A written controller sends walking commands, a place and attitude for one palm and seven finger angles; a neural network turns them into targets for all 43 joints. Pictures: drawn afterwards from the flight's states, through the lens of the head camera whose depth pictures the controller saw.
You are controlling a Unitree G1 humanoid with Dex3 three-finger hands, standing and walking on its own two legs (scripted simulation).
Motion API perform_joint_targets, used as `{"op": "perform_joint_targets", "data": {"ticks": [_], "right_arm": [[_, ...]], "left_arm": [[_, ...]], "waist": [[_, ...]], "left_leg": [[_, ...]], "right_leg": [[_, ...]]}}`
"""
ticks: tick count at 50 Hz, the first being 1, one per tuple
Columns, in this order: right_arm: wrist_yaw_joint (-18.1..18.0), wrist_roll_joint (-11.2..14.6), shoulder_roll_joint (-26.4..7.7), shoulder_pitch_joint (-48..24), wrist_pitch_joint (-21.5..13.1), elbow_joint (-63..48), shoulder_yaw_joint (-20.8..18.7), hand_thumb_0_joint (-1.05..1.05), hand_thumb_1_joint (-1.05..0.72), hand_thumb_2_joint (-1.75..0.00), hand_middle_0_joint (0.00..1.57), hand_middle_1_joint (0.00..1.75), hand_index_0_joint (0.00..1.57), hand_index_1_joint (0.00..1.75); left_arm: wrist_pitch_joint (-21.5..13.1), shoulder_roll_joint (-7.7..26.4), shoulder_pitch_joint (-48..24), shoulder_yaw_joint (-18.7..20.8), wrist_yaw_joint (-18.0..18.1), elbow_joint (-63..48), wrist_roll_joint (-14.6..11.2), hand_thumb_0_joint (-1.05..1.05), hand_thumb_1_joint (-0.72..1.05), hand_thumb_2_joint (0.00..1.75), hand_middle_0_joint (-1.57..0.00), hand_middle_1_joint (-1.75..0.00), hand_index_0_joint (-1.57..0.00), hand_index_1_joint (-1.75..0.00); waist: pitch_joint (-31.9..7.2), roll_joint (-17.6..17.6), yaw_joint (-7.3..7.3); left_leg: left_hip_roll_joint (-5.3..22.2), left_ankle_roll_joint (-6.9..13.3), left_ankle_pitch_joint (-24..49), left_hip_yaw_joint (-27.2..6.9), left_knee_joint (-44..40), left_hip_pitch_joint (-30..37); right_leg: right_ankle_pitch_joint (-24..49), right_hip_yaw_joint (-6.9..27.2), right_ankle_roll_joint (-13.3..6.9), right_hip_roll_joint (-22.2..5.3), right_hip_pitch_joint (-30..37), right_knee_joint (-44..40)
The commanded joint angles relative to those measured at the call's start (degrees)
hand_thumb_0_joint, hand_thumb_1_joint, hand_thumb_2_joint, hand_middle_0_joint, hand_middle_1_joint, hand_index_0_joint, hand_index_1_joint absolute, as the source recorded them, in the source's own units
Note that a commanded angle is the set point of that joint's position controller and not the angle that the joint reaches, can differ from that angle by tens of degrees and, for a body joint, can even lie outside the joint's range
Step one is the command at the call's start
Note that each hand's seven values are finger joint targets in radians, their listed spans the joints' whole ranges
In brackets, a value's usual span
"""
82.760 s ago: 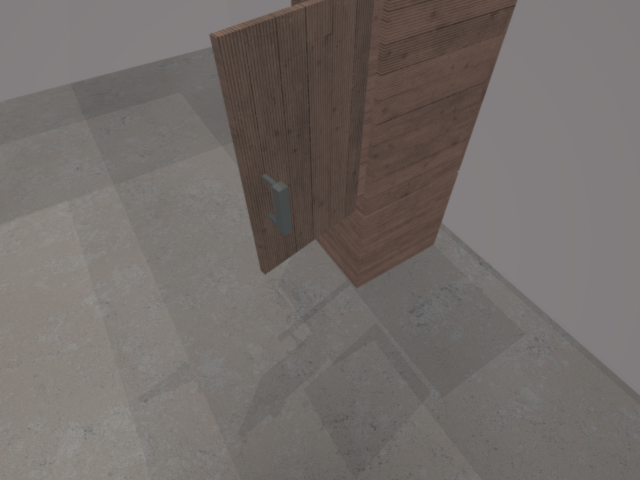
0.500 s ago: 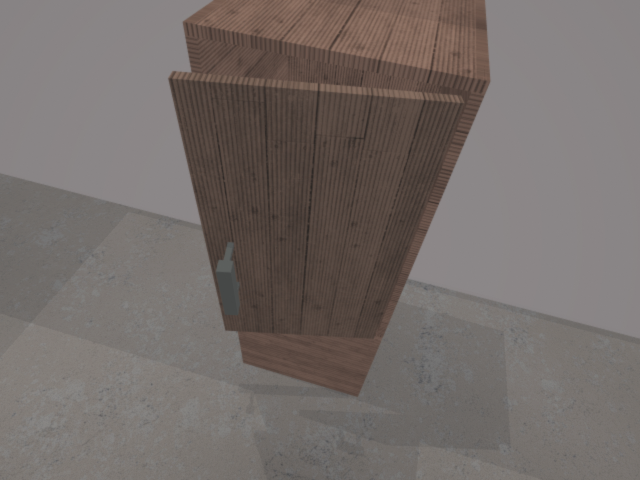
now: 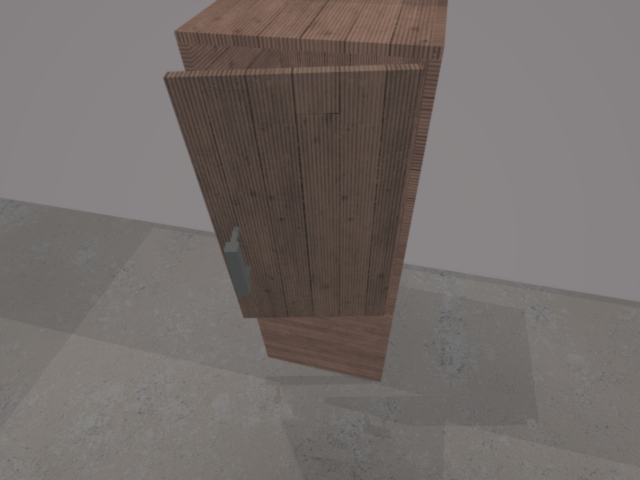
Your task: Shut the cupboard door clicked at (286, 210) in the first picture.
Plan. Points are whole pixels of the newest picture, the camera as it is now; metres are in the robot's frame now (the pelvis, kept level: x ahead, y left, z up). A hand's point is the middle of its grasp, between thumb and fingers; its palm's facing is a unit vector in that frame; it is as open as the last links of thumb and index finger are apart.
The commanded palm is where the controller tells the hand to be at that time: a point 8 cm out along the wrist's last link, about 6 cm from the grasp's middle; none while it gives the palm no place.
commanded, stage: come to a stop and stand still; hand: left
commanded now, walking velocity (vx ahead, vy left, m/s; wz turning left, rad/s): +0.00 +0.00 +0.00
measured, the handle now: (240, 261) +0.51 +0.19 -0.09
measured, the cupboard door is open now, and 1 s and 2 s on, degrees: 14 14 14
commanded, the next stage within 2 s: look again from close up in 1.56 s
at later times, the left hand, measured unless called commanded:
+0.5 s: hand out of the picture -0.10 +0.20 -0.17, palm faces +0.05 -0.98 -0.18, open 7.4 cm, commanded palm none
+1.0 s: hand out of the picture -0.18 +0.22 -0.19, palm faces +0.12 -0.98 -0.18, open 7.4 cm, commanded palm none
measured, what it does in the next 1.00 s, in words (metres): walks backwards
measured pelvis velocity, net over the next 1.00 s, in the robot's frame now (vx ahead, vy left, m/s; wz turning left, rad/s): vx -0.14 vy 0.06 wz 0.04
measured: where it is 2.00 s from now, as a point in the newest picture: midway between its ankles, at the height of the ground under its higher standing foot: outside the picture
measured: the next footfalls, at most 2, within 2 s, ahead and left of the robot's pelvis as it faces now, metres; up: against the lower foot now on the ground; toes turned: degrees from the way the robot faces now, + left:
left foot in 1.02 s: -0.15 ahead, +0.15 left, +0.00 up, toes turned +3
right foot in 1.34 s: -0.16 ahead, -0.05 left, +0.00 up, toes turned -4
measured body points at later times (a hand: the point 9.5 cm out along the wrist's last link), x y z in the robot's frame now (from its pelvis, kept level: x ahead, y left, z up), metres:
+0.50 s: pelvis -0.07 +0.03 +0.01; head -0.07 +0.05 +0.46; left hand -0.10 +0.26 -0.15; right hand -0.05 -0.20 -0.14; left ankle +0.03 +0.12 -0.72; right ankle -0.02 -0.11 -0.72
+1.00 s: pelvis -0.14 +0.06 +0.00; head -0.17 +0.07 +0.45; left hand -0.19 +0.27 -0.17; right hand -0.08 -0.19 -0.14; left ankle -0.19 +0.15 -0.72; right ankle -0.01 -0.10 -0.72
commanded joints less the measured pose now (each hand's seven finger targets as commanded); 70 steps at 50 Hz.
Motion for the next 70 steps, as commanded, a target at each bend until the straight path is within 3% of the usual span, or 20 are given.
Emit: {"op": "perform_joint_targets", "data": {"ticks": [1,6,15,28,37,39,40,41,42,44,46,49,50,51,52,55,58,63,66,70], "right_arm": [[0.5,-0.2,-4.7,3.1,-1.9,-3.1,-0.7,0.0,-0.9,-0.9,0.2,0.3,0.2,0.3],[1.0,-0.9,-7.5,-0.5,-1.9,-3.1,-0.3,0.0,-0.9,-0.9,0.2,0.3,0.2,0.3],[0.7,-0.5,-5.1,3.5,-1.8,-0.6,0.0,0.0,-0.9,-0.9,0.2,0.3,0.2,0.3],[0.4,-0.1,-3.7,4.9,-1.0,4.4,-0.3,0.0,-0.9,-0.9,0.2,0.3,0.2,0.3],[0.4,-0.2,-5.4,-2.0,0.2,3.7,-1.3,0.0,-0.9,-0.9,0.2,0.3,0.2,0.3],[0.7,-0.1,-4.8,-4.1,0.7,2.7,-1.5,0.0,-0.9,-0.9,0.2,0.3,0.2,0.3],[0.9,0.0,-3.1,-4.0,1.4,1.9,-1.5,0.0,-0.9,-0.9,0.2,0.3,0.2,0.3],[0.8,0.2,-0.4,-0.8,2.6,2.1,-2.0,0.0,-0.9,-0.9,0.2,0.3,0.2,0.3],[0.6,0.1,-1.8,3.6,3.4,2.6,-3.2,0.0,-0.9,-0.9,0.2,0.3,0.2,0.3],[0.8,-0.1,-4.3,13.3,2.3,6.6,-3.9,0.0,-0.9,-0.9,0.2,0.3,0.2,0.3],[1.3,0.3,0.8,14.6,0.1,6.6,-1.9,0.0,-0.9,-0.9,0.2,0.3,0.2,0.3],[0.9,0.6,2.2,10.6,-1.5,5.6,-0.1,0.0,-0.9,-0.9,0.2,0.3,0.2,0.3],[0.5,0.3,-0.5,9.8,-2.2,4.9,-0.3,0.0,-0.9,-0.9,0.2,0.3,0.2,0.3],[0.1,-0.5,-4.3,7.5,-2.7,3.4,-1.0,0.0,-0.9,-0.9,0.2,0.3,0.2,0.3],[-0.5,-0.6,-6.3,3.0,-2.8,0.8,-1.3,0.0,-0.9,-0.9,0.2,0.3,0.2,0.3],[-0.8,-0.8,-4.0,0.1,-3.0,2.5,0.0,0.0,-0.9,-0.9,0.2,0.3,0.2,0.3],[-0.9,-1.1,-4.1,4.0,-3.4,4.0,-0.1,0.0,-0.9,-0.9,0.2,0.3,0.2,0.3],[-1.6,-1.2,-3.6,13.0,-3.5,8.2,-0.1,0.0,-0.9,-0.9,0.2,0.3,0.2,0.3],[-1.8,-0.2,-2.7,13.2,-3.7,9.3,0.2,0.0,-0.9,-0.9,0.2,0.3,0.2,0.3],[-1.4,0.4,1.1,11.0,-4.1,9.6,1.7,0.0,-0.9,-0.9,0.2,0.3,0.2,0.3]], "left_arm": [[-0.2,9.8,-2.7,2.2,-0.2,-5.1,-0.2,0.0,0.9,0.9,-0.2,-0.3,-0.2,-0.3],[0.7,7.9,1.1,1.9,-0.6,-3.1,-0.1,0.0,0.9,0.9,-0.2,-0.3,-0.2,-0.3],[0.1,4.4,6.1,1.4,-1.1,0.1,-0.2,0.0,0.9,0.9,-0.2,-0.3,-0.2,-0.3],[0.3,1.7,12.6,1.3,-0.9,6.5,0.2,0.0,0.9,0.9,-0.2,-0.3,-0.2,-0.3],[1.8,-1.2,24.0,2.1,-1.0,10.6,0.7,0.0,0.9,0.9,-0.2,-0.3,-0.2,-0.3],[2.0,-0.8,26.4,2.5,-0.8,10.8,0.9,0.0,0.9,0.9,-0.2,-0.3,-0.2,-0.3],[1.9,0.9,25.4,2.8,-0.6,10.0,1.2,0.0,0.9,0.9,-0.2,-0.3,-0.2,-0.3],[1.7,3.8,18.2,3.1,-0.2,7.8,1.3,0.0,0.9,0.9,-0.2,-0.3,-0.2,-0.3],[1.8,6.1,5.9,3.5,0.5,4.1,1.0,0.0,0.9,0.9,-0.2,-0.3,-0.2,-0.3],[0.5,8.7,-10.7,4.5,0.9,-0.8,0.9,0.0,0.9,0.9,-0.2,-0.3,-0.2,-0.3],[0.1,6.3,-3.2,4.1,0.9,1.0,1.5,0.0,0.9,0.9,-0.2,-0.3,-0.2,-0.3],[1.4,5.9,8.3,4.1,0.5,5.3,0.8,0.0,0.9,0.9,-0.2,-0.3,-0.2,-0.3],[1.7,4.3,10.4,3.9,0.2,5.6,0.1,0.0,0.9,0.9,-0.2,-0.3,-0.2,-0.3],[1.7,1.4,10.5,3.6,-0.3,5.0,-0.6,0.0,0.9,0.9,-0.2,-0.3,-0.2,-0.3],[1.6,1.7,9.0,3.4,-0.6,3.6,-0.4,0.0,0.9,0.9,-0.2,-0.3,-0.2,-0.3],[2.2,1.1,5.6,3.2,-0.9,5.1,0.3,0.0,0.9,0.9,-0.2,-0.3,-0.2,-0.3],[0.9,-0.6,4.4,2.3,-1.7,5.0,0.2,0.0,0.9,0.9,-0.2,-0.3,-0.2,-0.3],[-0.2,-1.3,-1.1,1.4,-2.0,4.1,-0.4,0.0,0.9,0.9,-0.2,-0.3,-0.2,-0.3],[-0.6,-0.3,3.7,1.5,-1.5,6.8,-0.9,0.0,0.9,0.9,-0.2,-0.3,-0.2,-0.3],[-1.2,2.9,6.8,1.4,-0.4,9.7,-0.8,0.0,0.9,0.9,-0.2,-0.3,-0.2,-0.3]], "waist": [[2.3,-10.3,-1.7],[9.2,4.3,1.28],[-1.0,-0.7,0.51],[2.5,-1.2,0.63],[1.4,2.1,5.08],[2.1,-2.4,6.06],[3.7,-10.8,5.59],[5.1,-23.0,2.06],[5.9,-23.3,-2.74],[1.2,-17.9,-9.54],[1.0,-12.4,-6.06],[4.3,-7.0,0.2],[5.9,1.4,1.22],[8.0,12.9,1.86],[9.7,9.8,3.05],[10.5,6.0,3.27],[8.6,-1.6,1.77],[2.4,1.9,-2.13],[-3.8,0.4,-0.2],[-5.1,-11.0,0.75]], "left_leg": [[0.6,0.1,8.7,-0.2,-7.8,6.5],[5.2,2.4,-13.3,-10.3,-23.2,-9.8],[4.0,1.8,-7.0,-7.7,-20.9,-0.8],[3.6,1.1,-11.8,-8.0,-23.2,-2.4],[5.4,1.9,-18.0,-7.2,-28.6,-15.8],[2.5,1.1,-17.7,-4.2,-22.8,-16.7],[-1.9,-0.5,-15.6,-1.5,-12.6,-14.5],[-6.2,-2.4,-4.5,2.3,12.1,-3.0],[-5.5,-1.9,-2.8,-2.9,30.5,4.7],[-3.0,-0.7,0.1,-4.2,37.9,12.6],[-2.4,-0.3,-5.7,1.2,14.3,6.5],[-3.8,-0.2,-4.9,3.3,-19.7,6.8],[0.5,1.0,-5.9,-4.3,-25.3,5.7],[11.8,4.9,-11.6,-19.1,-29.9,0.2],[17.3,8.1,-10.3,-21.3,-32.5,-7.1],[12.7,7.2,-11.4,-16.5,-33.2,-13.1],[12.1,8.1,-5.1,-14.8,-31.3,-0.7],[12.6,7.9,14.8,-14.5,-26.0,15.4],[9.9,3.8,30.8,-8.6,-17.8,12.6],[2.8,-0.3,12.6,0.3,-13.4,-0.7]], "right_leg": [[10.6,8.9,-4.1,-8.8,-9.1,-11.1],[-6.4,3.9,0.3,-1.9,-3.7,-9.7],[-4.7,4.5,0.0,-2.8,-3.1,-12.9],[-8.1,4.4,0.3,-1.9,-6.2,-13.3],[-2.1,-0.2,0.5,1.2,6.6,0.9],[-6.1,3.6,-0.6,-0.5,4.6,-3.3],[-17.0,11.6,-2.3,-4.6,-3.3,-14.3],[-33.0,26.3,-6.2,-15.5,-22.7,-32.2],[-34.7,31.9,-9.0,-20.9,-36.9,-37.6],[-16.7,18.3,-5.4,-15.1,-40.1,-30.8],[-6.7,11.3,-2.6,-10.0,-20.8,-22.5],[-11.2,11.7,-1.4,-7.2,-11.4,-12.9],[-9.2,9.6,0.0,-3.6,-13.1,-5.4],[-4.5,5.0,2.3,-0.2,-16.6,4.5],[-1.4,4.7,2.6,-1.8,-15.5,10.3],[2.6,7.7,2.8,-1.6,-10.2,18.9],[1.4,4.1,2.6,-1.5,-12.6,11.4],[-2.0,0.6,1.6,-0.2,-8.6,-6.5],[13.0,2.0,-0.1,-2.1,7.0,-16.7],[43.5,8.9,-5.2,-11.9,20.0,-9.5]]}}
